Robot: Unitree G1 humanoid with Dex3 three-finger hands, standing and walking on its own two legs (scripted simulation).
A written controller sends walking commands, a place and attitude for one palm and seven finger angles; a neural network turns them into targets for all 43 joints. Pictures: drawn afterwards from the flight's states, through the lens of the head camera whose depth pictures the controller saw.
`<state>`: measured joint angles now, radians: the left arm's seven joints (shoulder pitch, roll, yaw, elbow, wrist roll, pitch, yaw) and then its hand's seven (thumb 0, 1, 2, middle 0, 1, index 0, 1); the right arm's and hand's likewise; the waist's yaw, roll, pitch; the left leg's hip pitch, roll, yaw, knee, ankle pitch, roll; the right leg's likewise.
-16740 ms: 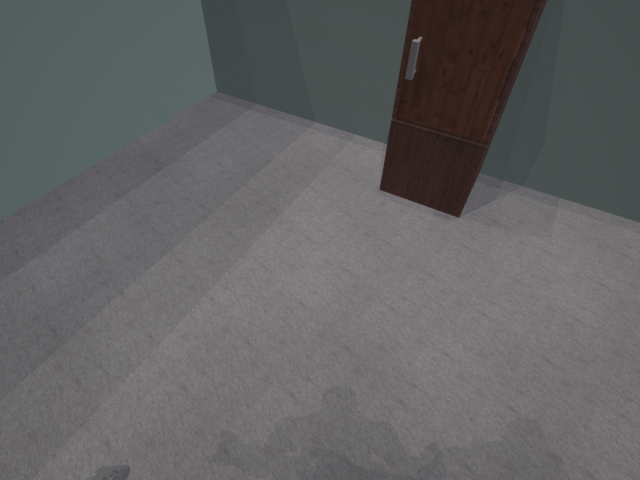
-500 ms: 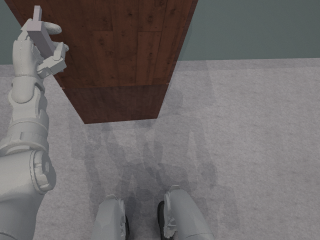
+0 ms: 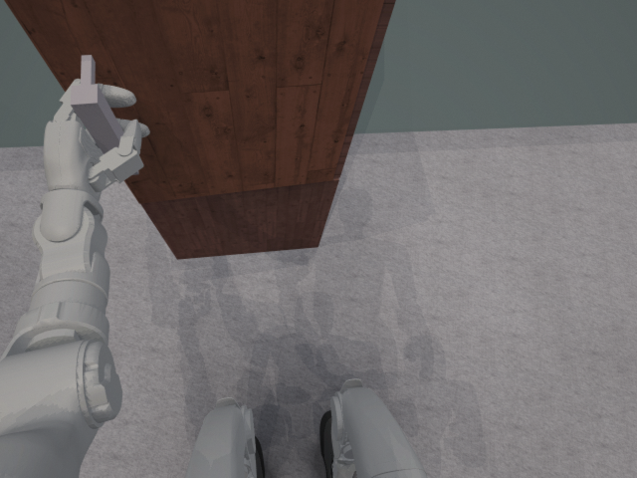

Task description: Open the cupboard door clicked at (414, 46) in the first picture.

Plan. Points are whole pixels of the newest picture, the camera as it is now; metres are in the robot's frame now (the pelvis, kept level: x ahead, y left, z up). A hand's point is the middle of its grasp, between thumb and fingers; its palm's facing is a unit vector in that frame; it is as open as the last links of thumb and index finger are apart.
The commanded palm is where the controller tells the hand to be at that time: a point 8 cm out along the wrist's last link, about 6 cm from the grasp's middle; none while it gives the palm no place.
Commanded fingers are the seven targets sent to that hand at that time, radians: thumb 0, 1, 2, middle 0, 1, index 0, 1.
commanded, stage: pull the door open along its arc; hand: left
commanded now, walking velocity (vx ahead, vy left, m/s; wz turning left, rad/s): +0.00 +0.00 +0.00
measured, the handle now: (109, 120) +0.54 +0.21 +0.03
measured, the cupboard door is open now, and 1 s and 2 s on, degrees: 4 46 47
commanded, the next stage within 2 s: open thumb and fingers to let go in 0.80 s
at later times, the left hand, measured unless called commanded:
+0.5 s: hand (197, 246) +0.38 +0.11 +0.03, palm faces +0.46 -0.89 +0.04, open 5.9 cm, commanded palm +0.31 +0.14 +0.03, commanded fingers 0.00 0.90 0.90 -0.40 -1.35 -0.40 -1.35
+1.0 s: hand (266, 298) +0.32 +0.04 +0.03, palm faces +0.42 -0.91 -0.02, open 6.2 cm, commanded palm +0.27 +0.08 +0.03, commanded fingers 0.00 0.48 0.72 -0.37 -1.30 -0.37 -1.30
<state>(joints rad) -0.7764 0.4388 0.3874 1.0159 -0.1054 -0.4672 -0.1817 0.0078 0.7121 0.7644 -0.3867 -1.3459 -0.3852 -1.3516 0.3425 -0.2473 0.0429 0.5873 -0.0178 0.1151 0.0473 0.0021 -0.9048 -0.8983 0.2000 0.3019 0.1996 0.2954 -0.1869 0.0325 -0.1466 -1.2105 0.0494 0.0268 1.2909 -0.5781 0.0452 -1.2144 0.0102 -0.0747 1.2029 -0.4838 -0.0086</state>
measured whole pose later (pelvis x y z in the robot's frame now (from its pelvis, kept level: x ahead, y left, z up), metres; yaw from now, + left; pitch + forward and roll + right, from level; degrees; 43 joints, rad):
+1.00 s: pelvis +0.01 -0.05 +0.01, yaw +5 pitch +21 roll +1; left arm -0.01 -0.11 -0.19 0.39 0.15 -0.48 0.61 0.00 0.63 0.73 -0.36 -1.33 -0.37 -1.35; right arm 0.15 -0.18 0.00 0.61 -0.09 -0.07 0.03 0.01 -0.91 -0.90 0.20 0.30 0.20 0.30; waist -0.03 0.01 -0.20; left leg -1.01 0.02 -0.02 1.21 -0.56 -0.04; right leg -1.03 -0.02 -0.12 1.21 -0.54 -0.08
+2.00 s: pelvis -0.01 -0.03 +0.00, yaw +5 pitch +19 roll -1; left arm -0.05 0.06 -0.26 0.36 0.07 -0.49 0.19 -0.01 -0.50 0.30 -0.24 -0.40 -0.19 -0.42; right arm 0.19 -0.20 0.00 0.56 -0.05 -0.05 0.04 0.01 -0.90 -0.90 0.20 0.30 0.20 0.30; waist -0.02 0.03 -0.17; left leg -1.06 -0.01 -0.01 1.28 -0.56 0.01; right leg -1.07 -0.04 -0.11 1.26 -0.53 -0.05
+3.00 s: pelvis +0.01 -0.02 -0.01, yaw +4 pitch +21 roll -1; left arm 0.50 0.12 -0.12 -0.13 -0.07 -0.45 -0.03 -0.01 -0.50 0.30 -0.15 -0.30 -0.16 -0.31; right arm 0.21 -0.20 0.00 0.41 -0.01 -0.04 0.00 0.01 -0.90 -0.90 0.20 0.30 0.20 0.30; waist 0.00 0.01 -0.20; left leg -1.09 0.01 -0.01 1.35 -0.63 0.01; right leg -1.10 -0.03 -0.10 1.31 -0.59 -0.04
